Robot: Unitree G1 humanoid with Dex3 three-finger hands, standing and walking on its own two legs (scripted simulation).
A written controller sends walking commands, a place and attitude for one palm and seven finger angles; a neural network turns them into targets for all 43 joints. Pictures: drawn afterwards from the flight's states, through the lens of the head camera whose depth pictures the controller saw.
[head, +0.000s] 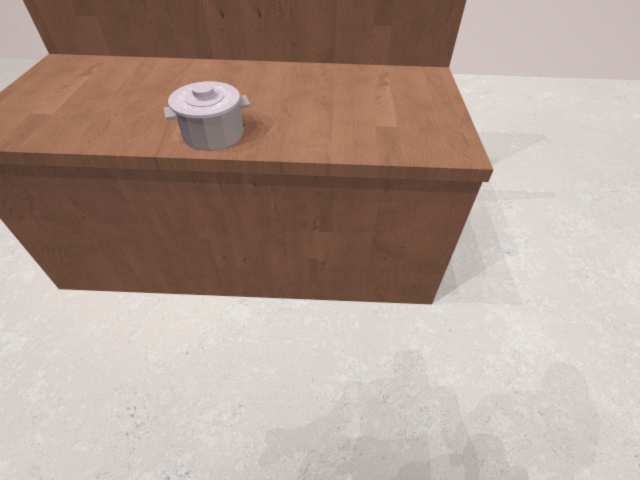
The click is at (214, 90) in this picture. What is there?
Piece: lid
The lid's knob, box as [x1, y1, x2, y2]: [191, 83, 213, 97]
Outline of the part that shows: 191,88 193,95 198,97 205,97 213,93 212,86 208,83 199,83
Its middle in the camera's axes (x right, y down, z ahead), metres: -0.30 -0.37 +0.97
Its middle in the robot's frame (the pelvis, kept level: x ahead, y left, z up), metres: +0.96 +0.35 +0.01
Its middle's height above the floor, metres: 0.79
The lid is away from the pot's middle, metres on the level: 0.00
